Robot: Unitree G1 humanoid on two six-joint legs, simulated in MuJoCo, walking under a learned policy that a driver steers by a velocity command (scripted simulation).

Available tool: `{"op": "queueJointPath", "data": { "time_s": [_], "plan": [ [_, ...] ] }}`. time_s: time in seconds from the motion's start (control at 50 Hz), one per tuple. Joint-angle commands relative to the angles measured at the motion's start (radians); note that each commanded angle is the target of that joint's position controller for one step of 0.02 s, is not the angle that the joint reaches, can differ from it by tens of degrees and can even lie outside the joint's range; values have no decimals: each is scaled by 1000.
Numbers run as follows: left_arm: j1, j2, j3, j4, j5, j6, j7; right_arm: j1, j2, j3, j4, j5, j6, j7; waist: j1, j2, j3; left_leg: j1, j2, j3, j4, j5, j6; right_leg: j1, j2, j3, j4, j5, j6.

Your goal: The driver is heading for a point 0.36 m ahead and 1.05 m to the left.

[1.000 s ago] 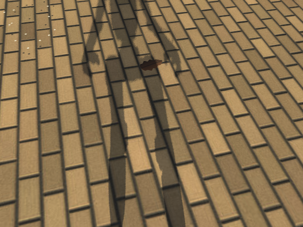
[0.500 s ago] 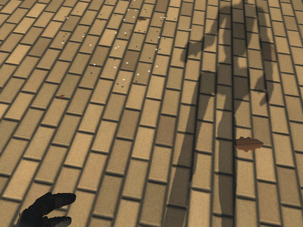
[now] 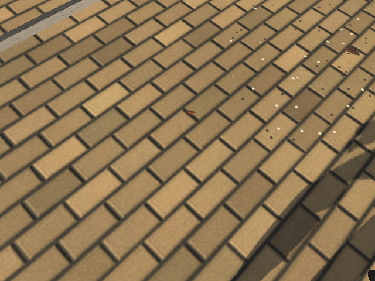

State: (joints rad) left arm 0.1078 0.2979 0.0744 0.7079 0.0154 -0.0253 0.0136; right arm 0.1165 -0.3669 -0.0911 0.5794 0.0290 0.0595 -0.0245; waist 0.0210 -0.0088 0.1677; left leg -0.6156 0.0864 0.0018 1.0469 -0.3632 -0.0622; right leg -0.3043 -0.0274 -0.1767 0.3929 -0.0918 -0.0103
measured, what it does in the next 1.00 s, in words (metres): walks ahead: left foot, then right foot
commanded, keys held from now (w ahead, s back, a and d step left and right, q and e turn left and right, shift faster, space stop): shift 1.00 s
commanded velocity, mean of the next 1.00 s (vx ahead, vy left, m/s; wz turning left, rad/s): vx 0.03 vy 0.00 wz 0.24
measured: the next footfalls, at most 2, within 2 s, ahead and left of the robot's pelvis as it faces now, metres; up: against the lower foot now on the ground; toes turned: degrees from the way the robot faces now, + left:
left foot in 0.14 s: +0.13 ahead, +0.13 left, +0.00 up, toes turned +8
right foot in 0.52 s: +0.14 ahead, -0.11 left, +0.00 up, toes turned +9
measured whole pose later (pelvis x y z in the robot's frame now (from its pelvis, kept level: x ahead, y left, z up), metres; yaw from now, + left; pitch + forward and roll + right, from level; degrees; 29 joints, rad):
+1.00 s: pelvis +0.11 +0.01 +0.01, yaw +11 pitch -1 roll +0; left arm 0.14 0.26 0.00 0.96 0.01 -0.01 0.01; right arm 0.13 -0.25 -0.05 0.98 0.00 0.03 -0.04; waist 0.01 -0.02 0.03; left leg -0.20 -0.03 -0.05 0.46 -0.24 0.01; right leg -0.14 -0.02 -0.04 0.45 -0.30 0.00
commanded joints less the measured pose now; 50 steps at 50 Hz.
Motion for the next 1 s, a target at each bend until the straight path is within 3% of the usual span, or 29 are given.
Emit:
{"op": "queueJointPath", "data": {
  "time_s": [0.02,0.1,0.12,0.14,0.16,0.18,0.2,0.22,0.24,0.26,0.32,0.38,0.42,0.46,0.5,0.52,0.54,0.56,0.58,0.6,0.66,0.78,1.0],
  "plan": [
    [-128,157,42,-77,-17,-7,-1,99,-42,-10,-33,-2,9,19,-49,-97,-283,240,29,-17,-156,128,38,79,-286,132,-156,168,-189],
    [-104,186,46,-34,-53,3,-22,48,-60,-18,-42,-18,20,35,-52,-81,-237,349,-34,34,-411,136,90,97,-291,97,-81,55,-142],
    [-88,172,41,-18,-60,7,-26,69,-70,-24,-28,-24,18,33,-62,-58,-237,430,-57,41,-506,185,114,69,-271,75,-16,11,-107],
    [-31,134,27,11,-50,11,-33,121,-109,-38,-8,-29,15,23,-72,21,-247,562,-43,-19,-589,302,152,-13,-221,29,110,-62,-46],
    [21,78,2,-10,7,16,-42,152,-229,-60,-22,-34,9,4,-37,340,-267,717,227,-379,-651,675,273,-253,-79,-65,458,-499,63],
    [-32,111,10,-32,0,21,-29,108,-230,-51,-52,-64,-11,4,-72,281,-325,600,319,-507,-683,618,437,-336,-16,105,682,-597,86],
    [-69,152,21,-24,-27,29,-20,82,-181,-35,-46,-63,-31,11,-80,168,-299,560,266,-405,-695,599,413,-338,-33,157,750,-527,75],
    [-53,142,21,-16,-34,34,-12,46,-148,-24,-31,-52,-46,12,-51,140,-273,532,213,-328,-691,542,357,-342,-42,170,735,-455,63],
    [-34,140,23,8,-23,38,0,12,-117,-14,-28,-41,-51,10,-38,109,-274,531,179,-290,-686,497,314,-333,-55,182,719,-397,68],
    [-18,143,24,17,-13,43,4,-20,-106,-6,-24,-38,-51,6,-21,120,-271,490,161,-257,-685,532,303,-292,-49,177,726,-347,81],
    [19,120,18,37,-21,48,6,-52,-63,14,-15,-52,-57,-2,2,121,-296,449,129,-206,-690,564,306,-197,-33,175,685,-273,101],
    [-16,73,-6,35,-17,53,4,-52,-50,18,16,-49,-57,-1,-18,125,-277,440,114,-202,-682,497,301,-121,-38,179,473,-269,100],
    [-28,76,-11,35,-17,53,0,-34,-56,16,40,-52,-53,3,-34,136,-271,429,125,-227,-675,475,312,-65,-29,172,384,-289,93],
    [-18,82,-13,44,-20,52,-4,-29,-45,22,63,-47,-51,9,-33,140,-261,417,125,-252,-661,451,309,-14,-20,167,290,-276,79],
    [32,61,-22,70,-11,45,-13,-46,-14,34,84,-32,-50,11,14,117,-250,371,86,-238,-628,383,261,110,-5,147,57,-102,49],
    [50,76,-24,78,7,41,-16,-8,10,42,104,-33,-55,11,11,81,-257,334,47,-225,-617,297,206,193,-40,192,-9,36,26],
    [52,140,-16,71,19,38,-14,37,24,45,118,-49,-62,11,-31,-40,-265,293,-30,-165,-540,178,149,241,-146,292,1,224,-14],
    [-12,145,-16,79,11,35,-16,81,33,40,132,-50,-62,11,-83,-160,-247,353,-85,-98,-580,101,107,110,-187,302,2,81,-81],
    [-49,91,-26,70,4,28,-22,10,-2,36,138,-61,-59,8,-48,-127,-216,434,-79,-101,-589,152,88,22,-146,295,-32,-96,-74],
    [-44,81,-31,81,7,19,-24,-36,-21,26,135,-54,-54,5,-29,-108,-201,451,-77,-102,-578,189,96,1,-115,266,-36,-154,-42],
    [-14,82,-38,110,3,-4,-22,-25,0,25,165,-47,-36,-1,-20,-73,-206,473,-61,-124,-592,283,121,28,-83,224,-20,-108,-2],
    [14,75,-48,150,-2,4,-8,-6,12,20,248,-39,-44,-5,-5,-5,-204,473,-60,-122,-610,350,115,77,-62,199,-4,-59,-4],
    [33,81,-55,215,-5,8,-2,-9,-4,16,382,-32,-44,-17,-8,6,-198,507,-55,-113,-626,410,108,109,-42,184,-20,4,-4]
  ]
}}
